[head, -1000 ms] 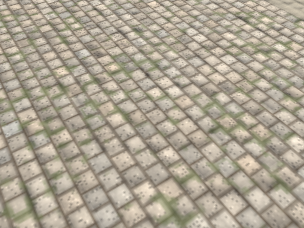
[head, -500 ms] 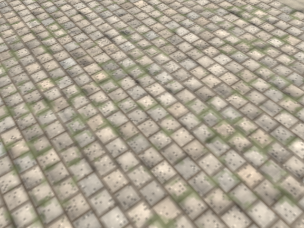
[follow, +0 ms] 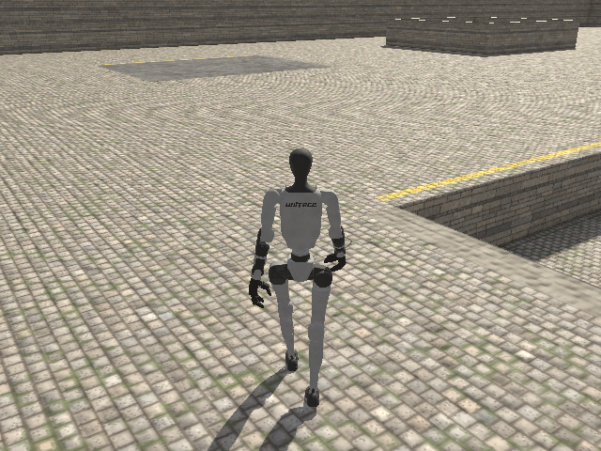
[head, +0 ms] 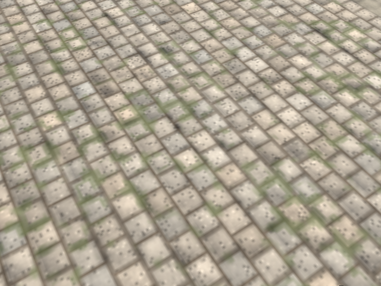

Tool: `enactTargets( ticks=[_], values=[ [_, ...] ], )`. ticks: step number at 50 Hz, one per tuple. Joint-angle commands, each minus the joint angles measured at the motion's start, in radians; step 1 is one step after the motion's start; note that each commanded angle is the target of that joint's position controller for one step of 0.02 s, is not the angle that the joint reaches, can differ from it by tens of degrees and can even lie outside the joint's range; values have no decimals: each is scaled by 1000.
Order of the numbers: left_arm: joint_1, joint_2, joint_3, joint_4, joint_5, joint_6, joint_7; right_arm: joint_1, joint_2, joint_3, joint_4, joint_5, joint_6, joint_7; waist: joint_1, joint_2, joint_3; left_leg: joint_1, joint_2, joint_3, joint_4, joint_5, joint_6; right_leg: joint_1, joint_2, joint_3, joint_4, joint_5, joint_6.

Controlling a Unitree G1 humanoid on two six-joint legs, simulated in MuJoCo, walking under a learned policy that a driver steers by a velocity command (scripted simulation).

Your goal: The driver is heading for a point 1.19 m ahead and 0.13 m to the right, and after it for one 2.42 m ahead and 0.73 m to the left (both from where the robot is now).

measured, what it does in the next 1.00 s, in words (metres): walks ahead: right foot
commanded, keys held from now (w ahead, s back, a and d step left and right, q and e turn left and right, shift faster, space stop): w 1.00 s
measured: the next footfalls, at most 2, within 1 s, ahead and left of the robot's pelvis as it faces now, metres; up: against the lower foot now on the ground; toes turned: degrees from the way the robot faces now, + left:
right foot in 0.54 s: +0.47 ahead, -0.11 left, +0.00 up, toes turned -3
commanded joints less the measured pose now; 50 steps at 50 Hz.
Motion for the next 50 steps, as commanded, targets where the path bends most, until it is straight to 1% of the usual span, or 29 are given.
enactTargets(
  ticks=[1, 2, 3, 4, 5, 6, 7, 9, 12, 16, 20, 22, 24, 25, 26, 27, 28, 29, 30, 31, 32, 33, 34, 35, 38, 41, 44, 48, 50],
  values=[
    [85, 72, 23, -78, -17, -7, -11, 456, -251, -81, 95, -8, 8, -13, -124, 207, -331, 754, 475, -874, -214, -246, 263, -669, 24, 48, 914, -79, 1],
    [-7, 141, 34, -93, 6, -5, -9, 336, -198, -75, 76, 24, 7, -3, -106, 59, -172, 598, 432, -779, -298, -393, 236, -746, -65, 94, 884, 37, -21],
    [-100, 153, 40, -116, 9, -8, -17, 263, -136, -59, 64, 27, 0, 2, -88, 12, -66, 456, 399, -657, -343, -385, 209, -741, -98, 81, 832, 111, -24],
    [-125, 136, 40, -119, 11, -7, -20, 246, -94, -48, 76, 19, -10, 5, -53, -46, -3, 343, 359, -568, -375, -273, 175, -699, -129, 81, 770, 138, -20],
    [-125, 118, 39, -118, 20, 4, -24, 256, -75, -39, 90, 14, -22, 1, -25, -50, 2, 275, 322, -491, -384, -175, 145, -645, -154, 85, 716, 149, -10],
    [-104, 86, 32, -110, 25, 17, -31, 269, -64, -33, 109, 14, -32, -3, -2, -31, -4, 235, 293, -425, -400, -112, 124, -600, -166, 78, 677, 156, 4],
    [-103, 71, 31, -110, 25, 26, -36, 297, -71, -33, 126, 16, -42, -4, 4, -15, -6, 220, 279, -384, -407, -42, 119, -589, -169, 64, 650, 164, 14],
    [-163, 71, 32, -132, 24, 37, -42, 341, -100, -36, 151, 20, -53, -3, 5, 5, 9, 215, 256, -314, -430, 16, 110, -638, -190, 38, 585, 218, 32],
    [-320, 87, 33, -183, 19, 43, -45, 401, -112, -34, 172, 23, -50, -2, -29, 15, 38, 266, 224, -253, -451, 97, 77, -749, -212, -1, 447, 348, 55],
    [-470, 74, 24, -225, 7, 42, -48, 488, -106, -25, 197, 24, -47, -6, -80, 41, 30, 355, 200, -200, -424, 236, 23, -759, -188, -43, 247, 470, 70],
    [-587, 74, 19, -257, 6, 39, -47, 559, -108, -19, 223, 12, -42, -18, -119, 57, 34, 501, 228, -199, -379, 335, 30, -779, -153, -63, 121, 459, 59],
    [-623, 80, 20, -274, 5, 32, -46, 571, -117, -20, 234, 4, -38, -25, -121, 63, 39, 573, 258, -204, -343, 397, 47, -783, -140, -64, 79, 402, 42],
    [-598, 91, 25, -274, 5, 23, -43, 545, -130, -23, 237, 0, -37, -31, -87, 69, 31, 600, 278, -193, -281, 538, 44, -710, -115, -70, 29, 322, 11],
    [-536, 101, 32, -256, 6, 18, -37, 523, -139, -26, 236, 0, -37, -33, -54, 77, 1, 591, 277, -179, -213, 675, 31, -611, -85, -81, 3, 280, -8],
    [-417, 118, 43, -216, 7, 11, -29, 509, -148, -28, 237, 2, -35, -32, -5, 78, -57, 578, 265, -167, -88, 771, 19, -470, -53, -90, -36, 270, -31],
    [-239, 148, 59, -157, 17, 1, -19, 487, -147, -26, 232, 10, -34, -30, 72, 55, -147, 482, 232, -135, 102, 703, 0, -236, -63, -73, -88, 320, -63],
    [-54, 232, 84, -120, 44, -6, -6, 475, -116, -15, 194, 20, -39, -27, 132, -30, -278, 261, 183, -101, 393, 353, -17, 38, -282, 161, -86, 242, -119],
    [-26, 300, 103, -110, 46, 2, -13, 603, -23, -3, 193, 54, -36, -17, 69, -252, -391, -91, -9, -64, 754, -429, -59, 268, -543, 642, -186, 219, -274],
    [-95, 231, 93, -114, 7, 12, -24, 522, -133, -32, 198, 24, -32, -22, 60, -74, -299, -181, 40, -187, 810, -397, -40, 173, -484, 643, -245, 163, -241],
    [-203, 184, 79, -126, -3, 9, -28, 433, -125, -35, 162, 21, -38, -17, 18, -63, -155, -199, 82, -186, 770, -293, -39, 21, -448, 480, -278, 211, -207],
    [-252, 136, 68, -127, 1, 1, -32, 390, -106, -33, 153, 19, -39, -15, -8, -26, -90, -166, 112, -179, 721, -236, -44, -94, -405, 383, -314, 322, -180],
    [-259, 108, 60, -117, 1, -7, -30, 377, -94, -36, 152, 7, -29, -10, -35, -30, -59, -127, 133, -176, 677, -216, -51, -169, -362, 305, -332, 387, -150],
    [-253, 77, 49, -99, 0, -11, -26, 398, -69, -32, 156, -4, -14, -3, -62, -49, -54, -79, 144, -170, 641, -204, -64, -223, -328, 243, -352, 423, -126],
    [-225, 74, 47, -83, -1, -19, -24, 403, -53, -31, 157, -7, -3, 4, -71, -56, -56, -58, 143, -160, 620, -197, -72, -242, -317, 215, -362, 466, -121],
    [-156, 113, 52, -47, -7, -32, -21, 331, -49, -34, 130, -12, 15, 16, -80, -59, -26, -119, 158, -128, 557, -137, -94, -259, -294, 149, -397, 522, -121],
    [-99, 114, 47, -29, -6, -29, -21, 182, -61, -33, 79, -6, 21, 19, -52, -63, 13, -204, 174, -101, 432, -26, -114, -240, -272, 111, -424, 553, -109],
    [-50, 112, 41, -16, -5, -28, -19, 61, -51, -23, 41, 4, 17, 20, -22, -67, 25, -192, 159, -73, 263, 58, -121, -211, -256, 76, -424, 610, -91],
    [24, 119, 39, 12, 2, -24, -10, -52, -54, -16, 6, 8, 14, 17, 14, -77, 36, -189, 130, -51, 126, 77, -103, -95, -283, 68, -401, 660, -96],
    [40, 125, 41, 24, 9, -20, -3, -86, -64, -19, -13, 8, 8, 16, 17, -76, 46, -199, 123, -53, 86, 32, -83, -26, -311, 73, -373, 703, -105]
  ],
)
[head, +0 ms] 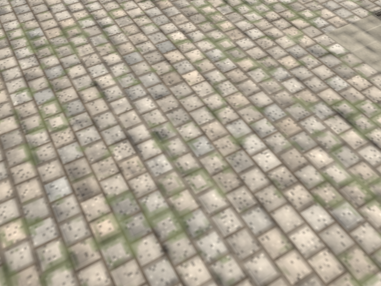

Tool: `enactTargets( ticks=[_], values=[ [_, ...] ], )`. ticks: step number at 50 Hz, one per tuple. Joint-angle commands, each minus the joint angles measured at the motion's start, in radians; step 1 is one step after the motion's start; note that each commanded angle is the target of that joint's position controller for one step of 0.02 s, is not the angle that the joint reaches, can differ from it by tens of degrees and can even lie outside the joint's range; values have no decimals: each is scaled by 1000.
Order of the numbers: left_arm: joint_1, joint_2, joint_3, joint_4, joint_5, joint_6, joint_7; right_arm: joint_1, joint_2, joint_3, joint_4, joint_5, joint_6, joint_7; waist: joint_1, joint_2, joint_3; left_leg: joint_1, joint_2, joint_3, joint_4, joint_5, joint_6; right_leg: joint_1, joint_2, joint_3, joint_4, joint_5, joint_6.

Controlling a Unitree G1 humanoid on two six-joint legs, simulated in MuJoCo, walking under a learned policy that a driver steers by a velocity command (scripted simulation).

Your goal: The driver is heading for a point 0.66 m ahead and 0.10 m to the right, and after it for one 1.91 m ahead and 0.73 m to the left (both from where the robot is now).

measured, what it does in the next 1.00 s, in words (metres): walks ahead: left foot, then right foot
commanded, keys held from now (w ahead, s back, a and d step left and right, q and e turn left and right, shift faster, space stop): w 0.82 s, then w+q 0.18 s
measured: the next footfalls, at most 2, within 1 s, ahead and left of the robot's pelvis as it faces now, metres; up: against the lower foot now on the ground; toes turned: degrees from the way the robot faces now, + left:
left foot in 0.12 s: +0.23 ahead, +0.10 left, +0.00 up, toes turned +4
right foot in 0.68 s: +0.53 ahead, -0.08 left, +0.00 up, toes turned -4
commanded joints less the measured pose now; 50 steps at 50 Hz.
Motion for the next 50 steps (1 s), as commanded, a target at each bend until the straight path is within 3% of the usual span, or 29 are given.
enactTargets(
  ticks=[1, 3, 4, 5, 6, 7, 8, 9, 10, 12, 13, 15, 18, 24, 29, 31, 32, 33, 34, 35, 36, 37, 38, 39, 41, 43, 45, 50],
  values=[
    [71, 145, 26, -5, 9, -2, 14, -106, -68, -12, -86, 1, -21, -3, -16, -99, 76, -39, -24, 16, -61, -54, 29, 33, -319, 135, 15, 564, -118],
    [38, 158, 30, -5, 11, 0, 19, -42, -79, -21, -73, 1, -31, -9, -57, -103, 46, 85, -64, 35, -112, -131, 62, 43, -320, 109, 112, 767, -99],
    [24, 167, 32, -4, 11, 2, 19, 56, -91, -30, -41, 0, -37, -16, -97, -105, -4, 211, -99, 49, -142, -151, 81, 34, -309, 95, 225, 884, -87],
    [6, 166, 32, -7, 6, 5, 16, 225, -111, -45, 18, -6, -47, -25, -166, -77, -90, 419, -117, 55, -201, -109, 107, -28, -270, 61, 411, 878, -67],
    [-5, 143, 22, -36, -5, 2, 12, 408, -182, -68, 60, -31, -56, -37, -228, -15, -206, 689, 55, -132, -208, -173, 161, -234, -228, 33, 682, 598, -47],
    [111, 40, 4, -53, -44, 4, 1, 483, -280, -93, 69, -42, -51, -36, -184, 210, -336, 964, 357, -633, -303, -239, 316, -603, -36, -24, 1085, -133, 3],
    [43, 144, 33, -46, -14, 6, 4, 410, -231, -87, 63, 2, -35, -27, -173, 70, -289, 885, 326, -716, -392, -297, 303, -706, -50, 115, 1174, -223, -13],
    [-51, 144, 38, -81, -9, 4, 1, 292, -182, -72, 45, 12, -36, -24, -128, 39, -130, 737, 291, -542, -412, -286, 268, -745, -106, 122, 1153, -128, -19],
    [-101, 129, 36, -91, -6, 0, -3, 238, -124, -57, 39, 9, -44, -19, -105, -7, -64, 613, 248, -442, -449, -186, 237, -711, -138, 122, 1097, -62, -18],
    [-91, 92, 35, -86, 16, 24, -11, 231, -60, -37, 65, 9, -58, -25, -45, 12, -18, 468, 164, -291, -488, -66, 173, -610, -176, 117, 999, -22, -1],
    [-80, 74, 34, -80, 20, 36, -17, 257, -55, -34, 80, 9, -65, -27, -36, 18, -21, 448, 150, -258, -496, -21, 166, -582, -175, 108, 978, -15, 8],
    [-109, 68, 35, -93, 23, 52, -25, 310, -82, -37, 103, 13, -77, -30, -25, 17, -11, 439, 135, -213, -515, 43, 170, -604, -180, 88, 938, 13, 24],
    [-246, 83, 36, -141, 20, 63, -30, 365, -103, -37, 119, 12, -77, -31, -44, 18, 31, 455, 121, -178, -556, 32, 167, -706, -203, 65, 835, 116, 47],
    [-468, 73, 22, -213, 4, 58, -32, 477, -98, -28, 146, 10, -73, -34, -104, 28, 57, 555, 103, -120, -552, 151, 144, -731, -179, 19, 558, 256, 59],
    [-569, 87, 21, -257, 3, 46, -30, 535, -106, -29, 174, -4, -66, -46, -127, 37, 76, 705, 148, -113, -487, 278, 157, -739, -149, 3, 440, 195, 22],
    [-542, 95, 26, -257, 3, 37, -26, 512, -117, -33, 177, -7, -64, -52, -100, 41, 65, 729, 159, -97, -422, 422, 145, -664, -123, -10, 393, 124, -8],
    [-482, 104, 33, -241, 3, 32, -21, 493, -126, -36, 175, -7, -63, -53, -70, 48, 35, 721, 154, -81, -349, 562, 131, -566, -92, -24, 370, 89, -27],
    [-360, 117, 44, -200, 5, 24, -14, 477, -134, -38, 176, -5, -60, -52, -18, 40, -25, 705, 135, -62, -212, 659, 117, -421, -57, -40, 324, 93, -48],
    [-183, 149, 60, -141, 17, 14, -4, 460, -128, -35, 168, 2, -59, -49, 52, 10, -118, 601, 94, -29, -13, 583, 95, -184, -72, -16, 284, 135, -78],
    [-11, 243, 86, -111, 44, 7, 7, 470, -76, -19, 128, 26, -62, -42, 92, -107, -253, 330, 22, 19, 310, 229, 62, 113, -318, 278, 266, 41, -153],
    [7, 301, 101, -107, 37, 16, -3, 563, -30, -18, 129, 44, -60, -36, 47, -265, -341, 53, -155, 4, 618, -519, 39, 258, -538, 720, 136, 47, -276],
    [-91, 249, 91, -116, 1, 27, -9, 470, -109, -41, 123, 17, -53, -39, 18, -111, -230, -25, -88, -114, 670, -446, 56, 147, -476, 665, 104, -33, -240],
    [-192, 187, 73, -133, -7, 25, -13, 391, -99, -41, 95, 11, -58, -33, -14, -83, -98, -40, -47, -108, 631, -349, 57, -5, -443, 520, 72, -10, -206],
    [-239, 138, 59, -137, -3, 18, -16, 356, -81, -40, 90, 9, -59, -30, -42, -55, -42, -5, -15, -104, 572, -288, 56, -111, -393, 423, 34, 65, -171],
    [-235, 82, 41, -111, -6, 7, -8, 379, -48, -38, 98, -14, -35, -20, -92, -84, -16, 84, 14, -95, 493, -252, 34, -225, -322, 291, -3, 171, -124],
    [-177, 101, 42, -87, -3, -9, -2, 382, -32, -39, 99, -13, -15, -10, -103, -81, -17, 90, 7, -87, 473, -235, 22, -240, -315, 223, -21, 257, -120],
    [-141, 130, 47, -75, -1, -18, 1, 313, -36, -41, 74, -10, -1, -5, -101, -82, 13, 24, 16, -91, 434, -173, 13, -242, -311, 165, -53, 252, -110],
    [-78, 118, 36, -66, 0, -22, 6, 122, -42, -35, 5, 0, 1, 4, -66, -82, 58, -75, 10, -73, 227, 3, 3, -186, -287, 45, -77, 329, -70]
  ],
)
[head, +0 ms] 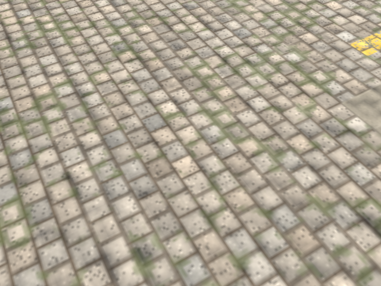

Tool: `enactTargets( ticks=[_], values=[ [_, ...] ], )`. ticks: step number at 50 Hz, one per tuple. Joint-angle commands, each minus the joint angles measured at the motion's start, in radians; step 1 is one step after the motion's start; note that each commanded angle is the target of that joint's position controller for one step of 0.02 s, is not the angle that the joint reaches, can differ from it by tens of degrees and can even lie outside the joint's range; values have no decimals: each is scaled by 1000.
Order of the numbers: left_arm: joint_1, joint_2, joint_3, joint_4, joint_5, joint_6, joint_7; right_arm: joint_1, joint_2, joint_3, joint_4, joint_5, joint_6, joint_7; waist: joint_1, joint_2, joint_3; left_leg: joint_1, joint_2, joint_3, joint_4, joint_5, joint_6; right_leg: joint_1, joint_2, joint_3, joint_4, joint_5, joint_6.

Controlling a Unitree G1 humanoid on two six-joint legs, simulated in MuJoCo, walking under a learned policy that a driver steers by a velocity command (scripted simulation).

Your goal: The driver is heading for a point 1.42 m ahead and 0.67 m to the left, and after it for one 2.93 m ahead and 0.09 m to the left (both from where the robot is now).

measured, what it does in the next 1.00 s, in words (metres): walks ahead, turning left: left foot, then right foot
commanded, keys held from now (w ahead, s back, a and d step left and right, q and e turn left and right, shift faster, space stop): w+q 0.98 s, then w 0.02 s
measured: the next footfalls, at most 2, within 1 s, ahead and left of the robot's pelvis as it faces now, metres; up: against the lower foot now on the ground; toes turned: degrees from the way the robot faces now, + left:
left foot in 0.26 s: +0.28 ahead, +0.11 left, +0.00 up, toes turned +13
right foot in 0.80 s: +0.64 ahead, +0.06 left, +0.00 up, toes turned +29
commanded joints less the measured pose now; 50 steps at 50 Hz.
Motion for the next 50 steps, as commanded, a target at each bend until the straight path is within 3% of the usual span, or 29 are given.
enactTargets(
  ticks=[1, 5, 8, 10, 11, 12, 13, 14, 15, 16, 17, 18, 19, 20, 23, 29, 35, 37, 39, 40, 41, 42, 43, 44, 45, 47, 50],
  values=[
    [11, 99, 9, -46, -2, -19, 7, -67, -17, 7, -65, 5, -5, 7, -7, -92, 74, -21, -5, 36, -126, 111, -4, -61, -269, 90, -132, 290, -52],
    [83, 108, 9, -22, 0, -17, 21, -188, -9, 19, -116, 1, -8, 14, 30, -93, 92, -14, -21, 113, -277, 121, 21, 55, -298, 24, -100, 420, -46],
    [92, 128, 13, -13, 5, -7, 33, -200, -20, 14, -138, -3, -12, 14, 17, -102, 81, 26, -58, 157, -342, 16, 63, 152, -325, -20, -3, 644, -42],
    [70, 154, 20, -18, 7, 2, 40, -128, -39, 2, -123, -6, -11, 7, -22, -132, 27, 139, -120, 199, -353, -85, 105, 183, -334, -54, 146, 935, -34],
    [59, 168, 25, -23, 10, 11, 40, -45, -57, -9, -100, -7, -13, 4, -56, -139, -22, 228, -156, 212, -371, -125, 131, 182, -334, -68, 283, 1010, -32],
    [45, 180, 29, -33, 6, 19, 37, 80, -82, -25, -63, -13, -20, 2, -109, -130, -90, 390, -182, 201, -438, -107, 161, 122, -325, -83, 475, 956, -20],
    [17, 178, 27, -66, 0, 19, 30, 230, -155, -53, -27, -28, -23, -8, -183, -68, -173, 633, -77, 30, -495, -149, 220, -82, -302, -90, 757, 699, 9],
    [48, 73, 9, -133, -14, 12, 6, 236, -261, -81, -44, -27, -18, -19, -118, 172, -255, 933, 235, -494, -554, -125, 376, -527, -99, -76, 1149, -218, 64],
    [-69, 150, 26, -170, -8, 0, 0, 249, -260, -79, -42, 6, -3, -17, -145, 62, -282, 945, 264, -692, -669, -114, 404, -668, -48, 151, 1255, -303, 63],
    [-143, 142, 22, -204, -13, -15, -5, 178, -231, -71, -43, 12, 1, -24, -111, 20, -135, 837, 242, -528, -688, -72, 363, -744, -120, 183, 1203, -200, 53],
    [-145, 142, 20, -203, -14, -23, -4, 132, -176, -58, -48, 15, -3, -24, -74, -55, -66, 713, 203, -438, -712, 30, 316, -696, -153, 178, 1109, -133, 55],
    [-138, 137, 23, -196, -2, -15, -1, 88, -146, -50, -57, 16, -9, -27, -32, -90, -25, 612, 152, -358, -725, 124, 277, -636, -176, 179, 1035, -116, 65],
    [-118, 128, 21, -197, 17, 7, -2, 67, -121, -40, -60, 23, -16, -32, 0, -79, -24, 546, 108, -297, -735, 192, 258, -572, -187, 182, 985, -114, 83],
    [-106, 118, 21, -199, 27, 28, -5, 71, -121, -36, -62, 26, -26, -32, 13, -64, -33, 517, 86, -266, -739, 233, 251, -538, -189, 180, 947, -118, 97],
    [-164, 107, 18, -235, 31, 61, -15, 124, -168, -45, -56, 30, -42, -30, 13, -35, -20, 475, 41, -225, -759, 274, 240, -557, -187, 151, 839, -63, 133],
    [-402, 127, 14, -333, 22, 69, -22, 254, -177, -45, -57, 26, -33, -28, -75, 13, 7, 581, 18, -264, -753, 265, 178, -682, -164, 149, 601, 142, 150],
    [-554, 137, -3, -414, 10, 50, -30, 322, -193, -47, -67, 9, -27, -43, -119, 36, 20, 707, 40, -325, -667, 384, 175, -673, -106, 153, 418, 143, 121],
    [-508, 158, -1, -418, 6, 40, -28, 287, -211, -51, -83, 7, -28, -51, -83, 50, 14, 688, 47, -345, -626, 431, 146, -554, -89, 165, 339, 112, 98],
    [-316, 202, 17, -365, 2, 28, -12, 218, -236, -57, -106, 7, -35, -44, 7, 44, -63, 605, 8, -327, -470, 604, 97, -255, -35, 145, 275, 49, 62],
    [-170, 233, 30, -332, 8, 14, 1, 195, -233, -56, -113, 17, -43, -33, 84, -7, -146, 525, -53, -282, -275, 558, 73, -39, -79, 175, 221, 84, 33],
    [-7, 310, 46, -328, 33, 10, 21, 211, -152, -34, -150, 29, -52, -25, 129, -119, -308, 388, -115, -210, 9, 223, 56, 200, -326, 416, 206, -117, -12],
    [-54, 376, 60, -338, 46, 24, 18, 341, -93, -24, -173, 55, -45, -28, 27, -361, -372, 99, -258, -111, 238, -475, 33, 343, -544, 878, 77, -139, -121],
    [-120, 285, 51, -350, 25, 37, 11, 327, -174, -31, -141, 14, -27, -37, 0, -207, -259, 21, -153, -107, 328, -399, 41, 219, -516, 892, 65, -258, -124],
    [-184, 195, 29, -360, 15, 39, 8, 253, -177, -33, -141, 5, -21, -28, -3, -96, -124, 25, -114, -89, 307, -298, 34, 75, -464, 714, 44, -235, -103],
    [-207, 159, 18, -353, 17, 37, 5, 209, -158, -29, -148, 4, -17, -20, -9, -57, -58, 43, -84, -76, 264, -246, 25, -18, -410, 567, 18, -120, -82],
    [-184, 155, 15, -325, 14, 25, 7, 190, -142, -27, -158, -11, 4, 0, -26, -132, -26, 82, -49, -57, 221, -220, 10, -101, -345, 391, -19, 42, -51],
    [-128, 165, 19, -293, -2, -4, -6, 136, -120, -20, -191, -11, 24, 18, -29, -140, -29, 43, -39, -45, 197, -174, 3, -98, -344, 285, -48, 216, -68]
  ],
)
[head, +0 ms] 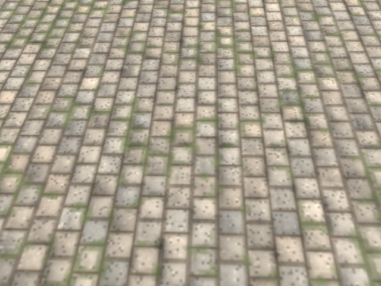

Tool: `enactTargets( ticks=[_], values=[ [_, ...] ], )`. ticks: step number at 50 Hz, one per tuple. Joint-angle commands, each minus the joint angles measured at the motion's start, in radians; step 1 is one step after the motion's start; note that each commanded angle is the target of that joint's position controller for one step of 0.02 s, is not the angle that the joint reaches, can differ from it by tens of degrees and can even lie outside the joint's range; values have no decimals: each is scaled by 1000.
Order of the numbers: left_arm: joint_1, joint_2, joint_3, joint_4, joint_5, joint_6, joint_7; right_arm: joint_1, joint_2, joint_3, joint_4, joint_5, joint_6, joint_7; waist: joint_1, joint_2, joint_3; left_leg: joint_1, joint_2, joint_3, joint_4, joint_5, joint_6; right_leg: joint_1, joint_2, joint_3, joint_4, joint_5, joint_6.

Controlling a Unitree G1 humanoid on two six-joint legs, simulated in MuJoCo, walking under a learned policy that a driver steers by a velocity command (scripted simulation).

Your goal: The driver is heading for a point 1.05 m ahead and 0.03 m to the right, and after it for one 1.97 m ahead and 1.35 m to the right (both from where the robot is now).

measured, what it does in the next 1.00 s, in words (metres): walks ahead: left foot, then right foot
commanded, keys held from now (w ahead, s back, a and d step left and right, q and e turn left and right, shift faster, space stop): w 0.36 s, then no key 0.62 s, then w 0.02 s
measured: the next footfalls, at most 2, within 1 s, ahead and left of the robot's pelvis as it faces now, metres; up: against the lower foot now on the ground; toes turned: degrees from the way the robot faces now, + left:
left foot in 0.32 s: +0.30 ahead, +0.13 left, +0.00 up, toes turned +9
right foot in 0.78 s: +0.45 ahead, -0.03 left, +0.00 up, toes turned +2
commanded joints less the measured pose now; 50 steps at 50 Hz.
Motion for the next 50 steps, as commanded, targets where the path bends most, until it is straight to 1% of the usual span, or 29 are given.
enactTargets(
  ticks=[1, 4, 7, 11, 13, 14, 15, 16, 17, 18, 19, 20, 21, 22, 23, 25, 28, 34, 37, 38, 39, 40, 41, 42, 44, 45, 47, 49, 50],
  values=[
    [70, 100, 24, -18, -10, -34, -8, 14, -16, 2, -67, -7, 9, 20, 4, -145, -34, -144, 59, -40, -3, 70, -11, 107, -280, 217, -237, 221, -127],
    [106, 100, 23, 10, -5, -37, -14, -77, -2, 14, -98, -6, 3, 27, 15, -138, -8, -196, 54, -38, -138, 164, -25, 124, -257, 134, -263, 258, -132],
    [123, 109, 23, 30, -10, -34, -19, -187, 21, 34, -128, -6, -7, 36, 33, -141, 11, -117, 50, 28, -363, 267, -30, 101, -222, 46, -271, 284, -113],
    [203, 145, 30, 76, -13, -20, -15, -286, 10, 45, -159, -10, -14, 36, 59, -145, 27, -44, 46, 98, -523, 219, -3, 179, -265, 41, -245, 349, -109],
    [220, 162, 32, 97, -12, -6, -11, -275, -4, 42, -157, -16, -20, 26, 47, -152, 17, 5, 23, 120, -576, 138, 26, 242, -282, 37, -172, 493, -103],
    [221, 168, 32, 105, -13, 0, -10, -220, -11, 38, -139, -20, -27, 20, 19, -154, -16, 88, -6, 134, -616, 113, 44, 259, -275, 21, -81, 631, -95],
    [222, 160, 27, 111, -18, 8, -9, -87, -22, 29, -91, -28, -39, 12, -43, -123, -88, 263, -35, 145, -692, 150, 67, 232, -242, -18, 86, 692, -77],
    [219, 131, 15, 94, -21, 7, -8, 82, -74, 9, -37, -43, -48, 0, -104, -74, -201, 516, 51, 44, -690, 123, 101, 87, -204, -40, 301, 515, -54],
    [262, 26, -12, 29, -42, 2, -22, 196, -196, -20, -31, -54, -48, -17, -113, 157, -353, 852, 377, -412, -732, 55, 219, -279, -70, -75, 678, -18, -3],
    [224, 111, 15, 34, -20, 8, -14, 204, -204, -29, -22, -2, -35, -27, -117, 134, -365, 817, 442, -624, -850, 135, 259, -417, -2, 51, 837, -352, -5],
    [149, 127, 24, 21, -17, 13, -12, 112, -162, -17, -22, 15, -35, -30, -76, 52, -201, 692, 388, -430, -835, 301, 235, -466, -60, 109, 864, -285, -13],
    [136, 94, 14, 24, -24, 8, -14, 47, -91, 4, -25, 15, -44, -28, -35, 22, -112, 550, 340, -296, -846, 505, 205, -421, -85, 116, 807, -225, -10],
    [154, 75, 12, 42, -22, 16, -12, 1, -44, 18, -22, 17, -52, -26, 9, 8, -66, 455, 288, -191, -861, 651, 162, -360, -107, 114, 739, -201, -2],
    [189, 66, 11, 59, -8, 31, -11, -33, -14, 28, -19, 23, -58, -27, 46, 20, -49, 379, 252, -119, -875, 734, 135, -293, -111, 112, 697, -189, 13],
    [214, 54, 11, 76, 1, 45, -13, -41, -5, 32, -16, 20, -64, -26, 60, 28, -61, 339, 234, -75, -881, 819, 128, -236, -98, 101, 688, -168, 23],
    [220, 42, 13, 79, 2, 60, -19, -28, -26, 29, 3, 24, -73, -28, 81, 31, -78, 323, 218, -25, -892, 921, 141, -213, -76, 88, 658, -119, 37],
    [149, 29, 9, 70, 3, 69, -17, -10, -29, 33, 33, 23, -70, -32, 73, 37, -59, 316, 193, 32, -895, 926, 134, -224, -76, 76, 535, -29, 46],
    [31, 23, -6, 63, -5, 67, 9, 60, -27, 40, 100, 16, -53, -42, 16, 46, -55, 382, 204, 34, -838, 908, 123, -148, -48, 52, 279, 36, 19],
    [62, 22, -6, 88, -3, 54, 21, 40, -24, 42, 122, 21, -40, -51, 35, 24, -41, 396, 210, 1, -754, 828, 104, -56, -31, 52, 114, 35, -14],
    [101, 25, -7, 106, 0, 42, 25, 36, -20, 43, 130, 27, -38, -55, 58, -16, -49, 371, 182, 2, -705, 723, 68, 45, -48, 75, -14, 194, -23],
    [153, 91, 6, 124, 5, 28, 31, 70, -5, 49, 127, 23, -43, -58, 48, -85, -104, 320, 132, 15, -638, 527, 27, 183, -158, 176, -4, 535, -35],
    [143, 131, 9, 124, -5, 27, 31, 208, 52, 59, 158, 30, -35, -59, -21, -206, -152, 277, 43, 55, -578, 94, 2, 242, -308, 300, 44, 851, -146],
    [127, 94, 1, 125, -19, 38, 27, 225, 43, 56, 198, 30, -13, -67, 10, -233, -166, 278, -3, 64, -545, -137, -5, 204, -359, 372, 17, 809, -233],
    [97, 61, -11, 123, -15, 45, 24, 171, 22, 50, 195, 25, 2, -71, 11, -213, -114, 264, -11, 49, -535, -195, -7, 146, -345, 385, -30, 667, -236],
    [16, 43, -24, 120, -5, 56, 31, 110, 38, 52, 198, 23, 20, -66, -14, -186, -72, 306, -3, 37, -610, -120, -12, 55, -280, 327, -83, 423, -172],
    [-18, 45, -25, 122, -11, 61, 35, 121, 55, 58, 212, 23, 24, -63, -36, -181, -65, 369, 9, 35, -704, -6, -16, 6, -237, 281, -96, 302, -122],
    [-17, 51, -19, 134, -24, 69, 32, 101, 47, 65, 227, 10, 21, -64, -13, -139, -35, 402, 54, -16, -808, 114, -26, -39, -160, 231, -113, 26, -36],
    [12, 44, -15, 158, -29, 71, 27, 77, 38, 66, 246, 13, 14, -63, 17, -61, 37, 304, 79, -31, -810, 95, -20, 10, -120, 196, -113, -12, -21],
    [35, 47, -11, 176, -26, 69, 27, 91, 47, 67, 258, 14, 8, -64, 18, -55, 17, 306, 69, -20, -814, 33, -15, 42, -109, 191, -94, -49, -31]
  ],
)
